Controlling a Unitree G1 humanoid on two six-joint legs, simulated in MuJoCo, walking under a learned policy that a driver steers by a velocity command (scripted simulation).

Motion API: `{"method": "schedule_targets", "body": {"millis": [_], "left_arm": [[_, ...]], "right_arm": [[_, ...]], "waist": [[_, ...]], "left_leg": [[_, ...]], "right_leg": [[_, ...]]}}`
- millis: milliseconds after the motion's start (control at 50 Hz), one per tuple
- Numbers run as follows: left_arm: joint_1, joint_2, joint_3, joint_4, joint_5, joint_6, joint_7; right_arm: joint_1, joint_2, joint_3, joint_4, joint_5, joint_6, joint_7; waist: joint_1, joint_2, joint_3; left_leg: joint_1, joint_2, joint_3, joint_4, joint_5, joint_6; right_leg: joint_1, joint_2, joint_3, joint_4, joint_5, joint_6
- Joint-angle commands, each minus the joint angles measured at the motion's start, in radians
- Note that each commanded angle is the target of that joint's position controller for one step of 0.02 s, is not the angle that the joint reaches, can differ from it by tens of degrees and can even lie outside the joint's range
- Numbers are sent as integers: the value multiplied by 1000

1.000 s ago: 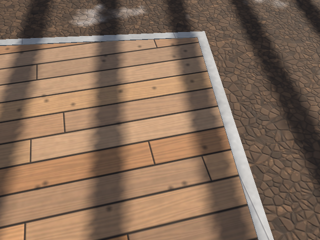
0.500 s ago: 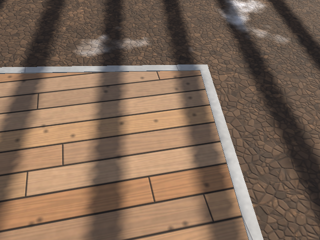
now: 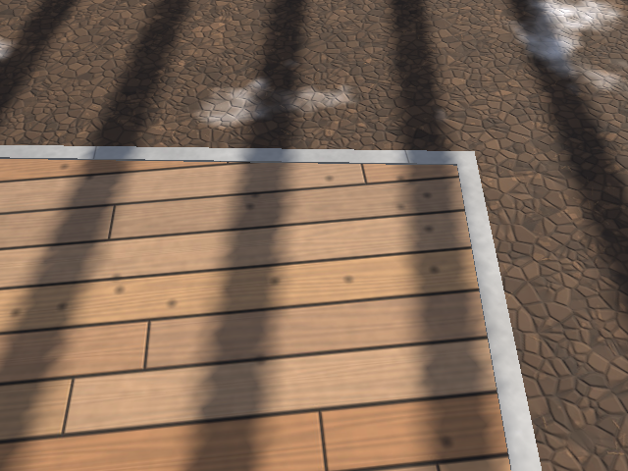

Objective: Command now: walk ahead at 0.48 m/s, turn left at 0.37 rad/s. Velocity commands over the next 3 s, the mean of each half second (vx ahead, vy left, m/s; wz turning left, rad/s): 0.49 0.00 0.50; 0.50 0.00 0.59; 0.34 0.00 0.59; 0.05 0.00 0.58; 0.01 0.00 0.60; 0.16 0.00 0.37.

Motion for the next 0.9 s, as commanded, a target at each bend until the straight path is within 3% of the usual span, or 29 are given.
{"method": "schedule_targets", "body": {"millis": [20,100,160,220,240,260,280,300,320,340,360,380,400,440,500,580,660,720,740,760,780,800,820,840,860,880,900], "left_arm": [[-50,133,19,-55,7,-16,19],[15,159,22,-53,-6,-13,34],[80,176,28,-43,-16,7,37],[65,219,41,-66,-21,30,45],[55,236,45,-77,-20,39,50],[37,249,48,-89,-21,47,52],[23,245,44,-106,-21,44,52],[107,107,6,-149,10,22,34],[80,104,-8,-188,-22,-32,13],[-66,182,17,-226,-62,-63,3],[-101,177,15,-240,-65,-73,4],[-97,174,20,-226,-45,-68,13],[-71,183,32,-221,-32,-52,19],[-47,169,38,-235,-18,-19,21],[-141,143,32,-281,4,0,30],[-296,118,18,-330,-4,-8,22],[-368,152,22,-372,-21,-23,3],[-330,189,35,-377,-26,-42,-11],[-258,200,44,-359,-25,-48,-11],[-142,236,60,-337,-10,-55,-6],[30,299,75,-321,-1,-53,3],[94,360,90,-283,6,-38,-5],[50,245,65,-313,-15,-32,-8],[6,188,49,-326,-19,-22,-2],[-46,176,41,-333,-8,-14,-1],[-76,158,35,-326,-3,-9,0],[-87,151,31,-321,3,-10,3]], "right_arm": [[-10,-16,0,-61,-9,1,13],[-173,4,23,-129,-14,2,43],[-258,6,33,-183,-11,5,67],[-245,-39,16,-225,-8,9,88],[-177,-73,1,-222,-5,12,92],[-44,-122,-24,-197,-2,15,90],[121,-194,-60,-160,-2,21,73],[187,-297,-82,-147,-7,25,53],[213,-280,-64,-169,-19,18,53],[203,-208,-45,-163,-32,12,52],[128,-168,-34,-173,-24,3,50],[42,-138,-23,-196,-21,-2,52],[-13,-115,-14,-215,-27,-5,50],[-29,-118,-11,-228,-28,-7,42],[18,-164,-22,-227,-24,-9,20],[81,-170,-24,-224,-17,0,8],[136,-165,-23,-211,-10,9,7],[136,-165,-23,-223,-16,21,-2],[121,-152,-18,-233,-16,24,-3],[108,-112,-3,-248,-20,22,-2],[120,-56,19,-273,-38,18,0],[272,-32,27,-304,5,7,3],[245,-153,6,-272,16,11,-2],[134,-196,-6,-288,4,18,-1],[89,-179,-6,-298,-8,24,-2],[60,-163,-8,-311,-17,25,2],[71,-143,-8,-317,-10,30,9]], "waist": [[-36,-89,78],[14,-65,117],[36,-57,136],[-10,-117,73],[-55,-147,22],[-127,-160,-49],[-212,-123,-131],[-134,135,-244],[-122,138,-398],[-164,59,-295],[-125,2,-175],[-71,-77,-104],[-29,-74,-69],[10,-48,-45],[-6,-21,-8],[-71,27,14],[-99,55,9],[-64,91,-5],[-21,101,-26],[35,84,-109],[92,-54,-257],[7,-440,-344],[38,-278,-247],[63,-179,-130],[40,-106,-66],[21,-106,-16],[-3,-134,-3]], "left_leg": [[-78,19,-51,-145,155,-8],[-27,-1,54,-357,271,-3],[-70,-18,93,-439,211,18],[62,-96,179,-463,60,62],[163,-135,203,-454,5,83],[345,-172,206,-491,5,113],[636,-158,122,-552,44,157],[1026,106,-350,-549,8,302],[1165,255,-805,-758,-114,419],[1109,210,-673,-802,-76,337],[951,170,-516,-803,3,294],[775,125,-403,-815,94,263],[643,90,-327,-835,159,245],[509,58,-277,-871,193,243],[416,23,-207,-895,219,238],[397,-33,-169,-868,96,173],[477,6,-257,-788,27,154],[548,34,-348,-691,38,137],[542,11,-350,-637,69,118],[487,-41,-308,-490,106,84],[338,-119,-196,-185,-79,36],[-19,-211,-110,104,-466,-15],[-131,-129,-141,227,-408,-28],[-154,-96,-110,247,-308,-33],[-107,-60,-86,223,-234,-37],[-83,-32,-86,173,-188,-38],[-35,-6,-81,145,-161,-36]], "right_leg": [[-35,-277,111,-175,297,-116],[-1,-276,11,-197,326,-94],[149,-311,-28,-133,428,-84],[228,-329,-74,32,871,-59],[235,-329,-84,151,1026,-50],[191,-317,-89,329,1074,-36],[12,-277,-96,590,904,2],[-424,-124,-66,989,44,60],[-623,12,173,1184,-366,59],[-727,-50,248,1191,-289,28],[-732,-97,239,1107,-198,10],[-663,-137,232,1019,-147,17],[-580,-166,234,950,-119,27],[-504,-182,225,862,-99,56],[-516,-162,196,681,38,104],[-459,-93,185,353,293,107],[-423,-59,207,231,295,90],[-355,-44,209,184,160,58],[-260,-36,192,146,153,36],[-67,-92,230,158,152,-5],[206,-282,419,172,110,-67],[464,-479,924,45,-147,-224],[409,-462,921,6,-343,-193],[286,-420,740,2,-300,-145],[156,-375,614,-15,-163,-123],[65,-337,525,-37,-63,-119],[6,-311,449,-61,-4,-111]]}}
